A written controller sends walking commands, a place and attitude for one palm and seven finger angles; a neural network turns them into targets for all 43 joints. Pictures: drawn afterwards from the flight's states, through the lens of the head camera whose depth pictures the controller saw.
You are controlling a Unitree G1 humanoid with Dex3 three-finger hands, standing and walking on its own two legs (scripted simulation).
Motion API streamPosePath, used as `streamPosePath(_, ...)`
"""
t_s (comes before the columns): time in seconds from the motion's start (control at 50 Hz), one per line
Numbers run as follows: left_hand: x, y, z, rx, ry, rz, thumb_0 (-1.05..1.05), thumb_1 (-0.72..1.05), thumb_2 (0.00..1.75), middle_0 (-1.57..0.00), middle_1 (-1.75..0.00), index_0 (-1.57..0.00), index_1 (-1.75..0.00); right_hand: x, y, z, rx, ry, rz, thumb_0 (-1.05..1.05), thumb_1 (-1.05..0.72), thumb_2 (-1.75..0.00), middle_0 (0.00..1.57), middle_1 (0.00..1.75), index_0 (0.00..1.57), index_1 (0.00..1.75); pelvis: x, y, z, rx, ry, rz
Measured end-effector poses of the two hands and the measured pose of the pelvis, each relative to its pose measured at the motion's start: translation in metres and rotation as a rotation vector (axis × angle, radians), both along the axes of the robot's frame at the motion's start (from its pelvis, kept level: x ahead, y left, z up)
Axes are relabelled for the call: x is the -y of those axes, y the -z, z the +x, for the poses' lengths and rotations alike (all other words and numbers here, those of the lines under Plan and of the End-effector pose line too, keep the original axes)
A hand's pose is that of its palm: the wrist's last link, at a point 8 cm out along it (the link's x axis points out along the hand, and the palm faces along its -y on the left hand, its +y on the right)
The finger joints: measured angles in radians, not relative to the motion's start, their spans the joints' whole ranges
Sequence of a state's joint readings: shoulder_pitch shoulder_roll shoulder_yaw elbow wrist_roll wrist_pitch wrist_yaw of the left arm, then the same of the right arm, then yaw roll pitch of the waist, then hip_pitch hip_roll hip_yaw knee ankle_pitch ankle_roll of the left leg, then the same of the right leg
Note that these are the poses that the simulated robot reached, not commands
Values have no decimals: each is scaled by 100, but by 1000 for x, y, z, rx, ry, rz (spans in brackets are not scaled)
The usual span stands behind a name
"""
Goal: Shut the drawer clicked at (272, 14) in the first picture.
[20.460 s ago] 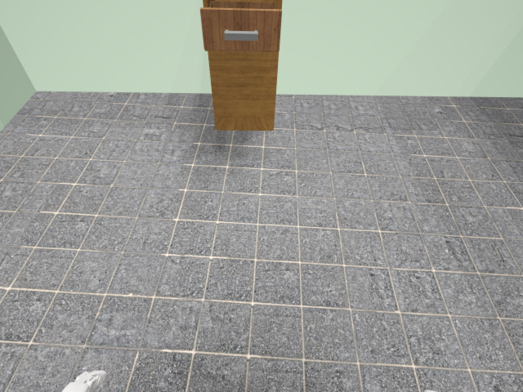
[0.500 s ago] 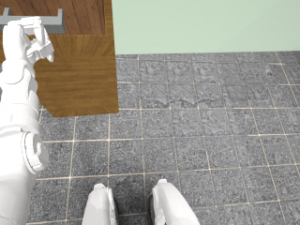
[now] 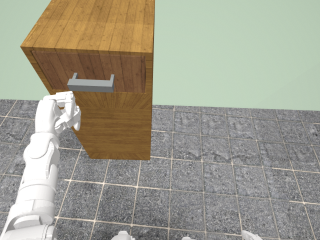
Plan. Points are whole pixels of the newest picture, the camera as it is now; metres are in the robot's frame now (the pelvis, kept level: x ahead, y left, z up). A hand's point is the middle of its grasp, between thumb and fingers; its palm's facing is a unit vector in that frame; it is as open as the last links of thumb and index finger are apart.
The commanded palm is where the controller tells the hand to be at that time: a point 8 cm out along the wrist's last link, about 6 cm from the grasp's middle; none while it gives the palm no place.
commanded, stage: draw the hand back to the body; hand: left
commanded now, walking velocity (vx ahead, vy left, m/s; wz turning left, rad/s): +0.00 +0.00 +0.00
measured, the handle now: (92, 80) +0.59 +0.21 +0.00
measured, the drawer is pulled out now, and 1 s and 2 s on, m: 0.00 0.00 0.00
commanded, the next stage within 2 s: step back with the hand held close in 1.00 s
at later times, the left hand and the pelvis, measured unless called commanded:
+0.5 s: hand (23, 161) +0.25 +0.22 +0.16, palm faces +0.32 -0.91 -0.26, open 3.3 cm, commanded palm +0.20 +0.27 +0.17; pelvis -0.01 +0.00 +0.05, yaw +1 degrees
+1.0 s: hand out of the picture +0.16 +0.24 +0.21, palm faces +0.44 -0.81 -0.38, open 3.3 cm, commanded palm +0.11 +0.27 +0.23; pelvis -0.01 -0.01 +0.05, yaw +2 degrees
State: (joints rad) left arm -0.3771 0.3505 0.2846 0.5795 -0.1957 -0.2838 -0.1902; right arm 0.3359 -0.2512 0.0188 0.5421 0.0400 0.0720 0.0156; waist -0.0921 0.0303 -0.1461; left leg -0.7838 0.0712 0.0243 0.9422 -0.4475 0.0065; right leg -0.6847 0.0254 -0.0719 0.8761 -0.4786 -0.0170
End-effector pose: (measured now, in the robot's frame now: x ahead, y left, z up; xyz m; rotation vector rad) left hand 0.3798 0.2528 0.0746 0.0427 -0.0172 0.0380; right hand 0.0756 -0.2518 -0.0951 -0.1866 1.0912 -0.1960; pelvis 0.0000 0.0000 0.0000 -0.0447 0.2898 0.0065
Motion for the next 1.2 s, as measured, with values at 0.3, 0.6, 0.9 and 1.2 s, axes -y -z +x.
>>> streamPosePath(0.3, -3, -43, -112, -85, -136, 159, 2, 90, 90, -140, -160, -140, -160, -19, -54, 85, 320, -96, 2, 1, -91, -90, 20, 30, 20, 30, 1, -31, -10, 198, -8, 33)
streamPosePath(0.6, -14, -109, -196, 25, -301, 258, 2, 90, 90, -140, -160, -140, -160, -38, -76, 98, 409, -182, 46, 2, -91, -90, 20, 30, 20, 30, 5, -52, -11, 341, -15, 45)
streamPosePath(0.9, -19, -165, -267, 151, -385, 428, 2, 89, 90, -140, -160, -140, -160, -29, -74, 97, 439, -194, 41, 2, -91, -90, 20, 30, 20, 30, 9, -55, -9, 374, -21, 40)
streamPosePath(1.2, -21, -162, -250, 177, -375, 426, 2, 89, 90, -140, -160, -140, -160, -29, -78, 100, 439, -204, 22, 2, -91, -90, 20, 30, 20, 30, 9, -54, -7, 360, -25, 36)
